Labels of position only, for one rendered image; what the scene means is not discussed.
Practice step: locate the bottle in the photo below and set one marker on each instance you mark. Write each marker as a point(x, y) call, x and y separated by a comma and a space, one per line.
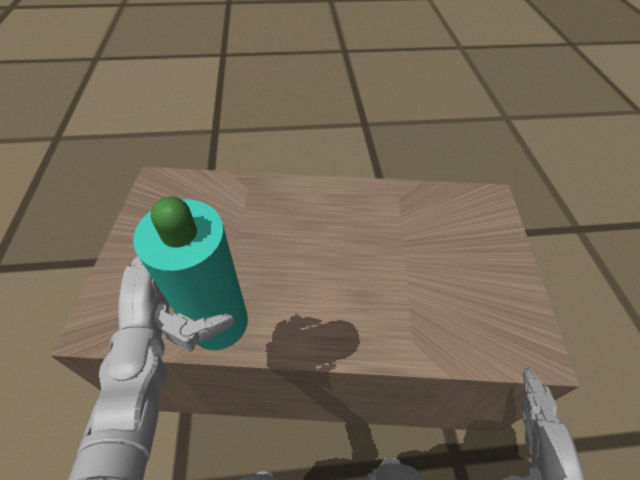
point(183, 245)

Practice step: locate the left robot arm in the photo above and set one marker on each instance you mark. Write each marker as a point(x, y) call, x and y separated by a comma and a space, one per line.
point(117, 442)

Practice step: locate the left robot hand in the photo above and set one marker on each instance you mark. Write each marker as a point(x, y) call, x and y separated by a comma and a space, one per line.
point(142, 304)

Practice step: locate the right robot hand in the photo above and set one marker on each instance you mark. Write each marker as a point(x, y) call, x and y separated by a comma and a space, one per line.
point(554, 455)

